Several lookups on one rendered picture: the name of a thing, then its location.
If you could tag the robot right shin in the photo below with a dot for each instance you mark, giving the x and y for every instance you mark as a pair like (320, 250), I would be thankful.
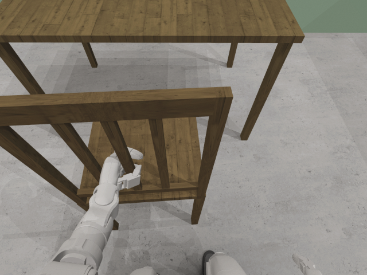
(217, 254)

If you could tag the right robot foot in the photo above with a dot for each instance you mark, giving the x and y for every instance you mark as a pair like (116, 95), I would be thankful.
(205, 259)

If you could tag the robot right hand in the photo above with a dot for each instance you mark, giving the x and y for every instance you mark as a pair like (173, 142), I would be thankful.
(306, 265)

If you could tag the left robot upper arm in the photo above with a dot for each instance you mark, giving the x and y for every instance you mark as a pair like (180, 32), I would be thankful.
(63, 268)

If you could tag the chair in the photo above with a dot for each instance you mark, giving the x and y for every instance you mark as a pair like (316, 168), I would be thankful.
(159, 123)

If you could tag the table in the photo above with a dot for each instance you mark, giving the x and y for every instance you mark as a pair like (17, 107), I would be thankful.
(151, 21)

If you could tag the left robot forearm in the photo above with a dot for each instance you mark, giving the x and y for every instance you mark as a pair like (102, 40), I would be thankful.
(90, 236)

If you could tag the robot left hand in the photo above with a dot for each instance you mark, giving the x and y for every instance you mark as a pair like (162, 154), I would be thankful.
(112, 170)

